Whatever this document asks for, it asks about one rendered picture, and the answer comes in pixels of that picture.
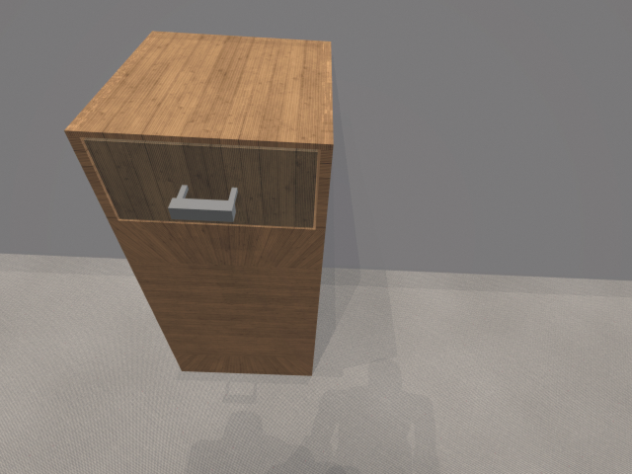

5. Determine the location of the drawer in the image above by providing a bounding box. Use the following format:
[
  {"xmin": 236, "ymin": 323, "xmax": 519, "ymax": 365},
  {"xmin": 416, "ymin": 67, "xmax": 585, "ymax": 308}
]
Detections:
[{"xmin": 84, "ymin": 137, "xmax": 318, "ymax": 228}]

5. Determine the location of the cabinet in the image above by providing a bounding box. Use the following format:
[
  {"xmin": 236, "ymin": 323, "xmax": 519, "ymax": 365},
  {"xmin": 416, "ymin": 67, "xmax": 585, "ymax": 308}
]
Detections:
[{"xmin": 64, "ymin": 31, "xmax": 334, "ymax": 376}]

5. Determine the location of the handle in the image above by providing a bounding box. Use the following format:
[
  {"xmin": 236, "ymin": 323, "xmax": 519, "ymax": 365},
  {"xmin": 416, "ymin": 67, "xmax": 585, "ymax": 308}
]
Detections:
[{"xmin": 168, "ymin": 185, "xmax": 238, "ymax": 222}]

